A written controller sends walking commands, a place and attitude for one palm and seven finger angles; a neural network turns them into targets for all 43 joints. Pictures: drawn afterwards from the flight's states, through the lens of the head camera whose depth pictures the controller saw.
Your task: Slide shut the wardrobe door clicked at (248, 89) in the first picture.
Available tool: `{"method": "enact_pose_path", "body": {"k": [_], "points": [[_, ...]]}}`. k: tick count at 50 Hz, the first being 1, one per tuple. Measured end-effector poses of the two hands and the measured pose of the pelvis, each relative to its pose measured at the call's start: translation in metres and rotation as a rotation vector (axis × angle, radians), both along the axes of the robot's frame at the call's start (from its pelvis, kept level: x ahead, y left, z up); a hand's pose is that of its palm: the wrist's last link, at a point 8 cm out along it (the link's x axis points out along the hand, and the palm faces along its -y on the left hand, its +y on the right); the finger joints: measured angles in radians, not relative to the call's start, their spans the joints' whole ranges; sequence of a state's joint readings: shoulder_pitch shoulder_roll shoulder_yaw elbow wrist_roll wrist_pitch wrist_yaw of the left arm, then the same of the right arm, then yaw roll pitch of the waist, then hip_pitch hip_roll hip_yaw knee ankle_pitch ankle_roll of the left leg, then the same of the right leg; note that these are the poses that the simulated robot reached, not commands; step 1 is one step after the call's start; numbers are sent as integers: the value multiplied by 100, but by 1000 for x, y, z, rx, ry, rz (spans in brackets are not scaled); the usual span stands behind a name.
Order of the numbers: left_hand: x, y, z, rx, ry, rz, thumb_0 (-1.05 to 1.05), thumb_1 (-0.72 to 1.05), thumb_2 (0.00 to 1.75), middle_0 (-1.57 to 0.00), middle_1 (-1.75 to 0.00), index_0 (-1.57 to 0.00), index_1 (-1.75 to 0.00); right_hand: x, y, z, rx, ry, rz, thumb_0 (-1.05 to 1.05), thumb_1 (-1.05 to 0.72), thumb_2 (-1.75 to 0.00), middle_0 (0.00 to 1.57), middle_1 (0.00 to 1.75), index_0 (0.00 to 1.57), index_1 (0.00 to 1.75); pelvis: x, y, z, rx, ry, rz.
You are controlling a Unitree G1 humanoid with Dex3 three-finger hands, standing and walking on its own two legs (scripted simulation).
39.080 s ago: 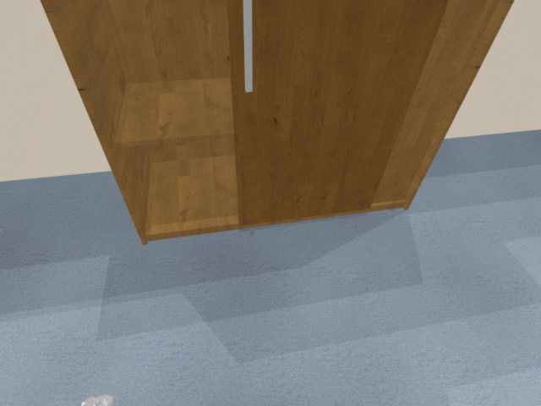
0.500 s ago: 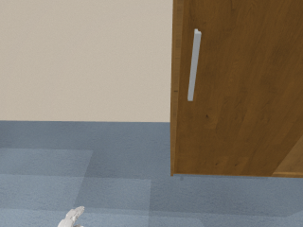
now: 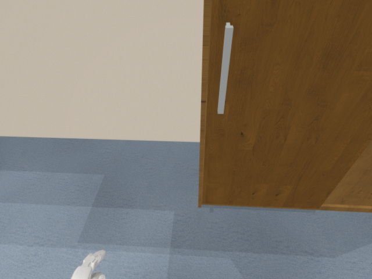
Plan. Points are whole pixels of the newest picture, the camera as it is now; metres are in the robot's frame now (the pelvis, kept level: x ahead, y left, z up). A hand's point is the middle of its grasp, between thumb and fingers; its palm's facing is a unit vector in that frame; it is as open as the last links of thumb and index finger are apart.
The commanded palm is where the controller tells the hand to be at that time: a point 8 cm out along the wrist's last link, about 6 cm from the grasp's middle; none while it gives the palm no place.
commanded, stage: stop stepping back and stand still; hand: right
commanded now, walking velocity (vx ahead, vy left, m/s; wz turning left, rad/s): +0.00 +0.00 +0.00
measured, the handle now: (223, 72) +0.67 -0.10 +0.14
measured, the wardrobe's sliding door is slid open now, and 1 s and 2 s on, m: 0.00 0.00 0.00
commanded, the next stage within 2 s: let the arm hang, fingers relaxed in 0.50 s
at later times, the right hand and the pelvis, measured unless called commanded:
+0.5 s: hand (362, 191) +0.23 -0.28 +0.16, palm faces +0.41 +0.80 -0.43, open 7.4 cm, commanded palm +0.17 -0.31 +0.19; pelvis +0.03 -0.01 +0.02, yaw +0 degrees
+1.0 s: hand out of the picture +0.02 -0.18 -0.17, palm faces -0.01 +0.99 -0.16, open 7.2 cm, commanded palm none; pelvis -0.01 +0.00 +0.01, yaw -2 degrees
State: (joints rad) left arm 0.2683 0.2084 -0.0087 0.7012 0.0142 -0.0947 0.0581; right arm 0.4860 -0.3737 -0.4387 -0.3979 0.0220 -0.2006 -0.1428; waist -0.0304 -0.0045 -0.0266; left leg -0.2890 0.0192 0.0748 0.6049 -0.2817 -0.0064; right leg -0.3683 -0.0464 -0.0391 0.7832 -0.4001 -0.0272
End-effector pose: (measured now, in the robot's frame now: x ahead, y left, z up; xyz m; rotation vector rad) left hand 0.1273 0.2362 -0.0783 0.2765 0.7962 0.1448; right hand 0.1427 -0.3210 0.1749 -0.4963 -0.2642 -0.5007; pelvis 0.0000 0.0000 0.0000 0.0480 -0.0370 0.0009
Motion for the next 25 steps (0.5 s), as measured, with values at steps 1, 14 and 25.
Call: {"method": "enact_pose_path", "body": {"k": [1, 14, 25], "points": [[5, -1, 2, 19, -19, -3, 1, 90, 90, -21, -30, -20, -30, 3, -3, -7, 30, -6, -3, 1, -89, -90, 21, 30, 21, 30, 2, -4, -3, 4, -1, -5], [57, -43, 30, -72, -138, -60, 1, 90, 90, -20, -30, -20, -30, 37, 8, 51, -172, -91, 128, 1, -89, -90, 21, 30, 21, 30, 25, -13, 13, -18, 38, -2], [55, -24, 23, -52, -84, 7, 1, 90, 90, -20, -30, -20, -30, 46, 5, 1, 17, 126, 71, 1, -89, -90, 21, 30, 21, 30, 27, -14, 15, -30, 34, 8]]}}
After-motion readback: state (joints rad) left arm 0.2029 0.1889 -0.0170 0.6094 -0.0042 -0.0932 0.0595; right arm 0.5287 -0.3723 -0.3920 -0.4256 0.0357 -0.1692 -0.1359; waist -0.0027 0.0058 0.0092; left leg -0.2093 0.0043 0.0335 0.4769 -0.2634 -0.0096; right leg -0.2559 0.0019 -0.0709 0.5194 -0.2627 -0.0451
